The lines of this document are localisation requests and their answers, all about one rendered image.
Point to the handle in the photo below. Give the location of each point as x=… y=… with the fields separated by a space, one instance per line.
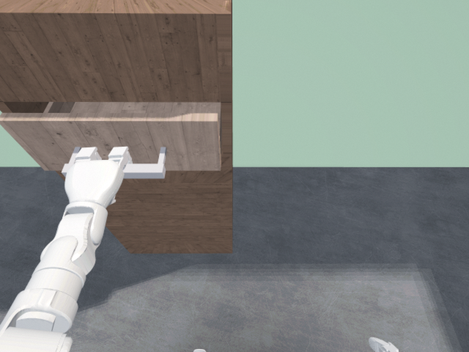
x=133 y=171

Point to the cabinet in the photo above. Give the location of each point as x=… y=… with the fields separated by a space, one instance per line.
x=133 y=51

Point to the left robot upper arm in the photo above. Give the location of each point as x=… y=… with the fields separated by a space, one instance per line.
x=32 y=340

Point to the left robot hand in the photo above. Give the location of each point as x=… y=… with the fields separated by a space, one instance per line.
x=95 y=180

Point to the left robot forearm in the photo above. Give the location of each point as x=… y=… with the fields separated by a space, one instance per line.
x=49 y=301

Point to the right robot hand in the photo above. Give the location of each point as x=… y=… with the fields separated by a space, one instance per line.
x=381 y=346

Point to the drawer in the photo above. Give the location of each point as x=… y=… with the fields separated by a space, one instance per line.
x=190 y=131

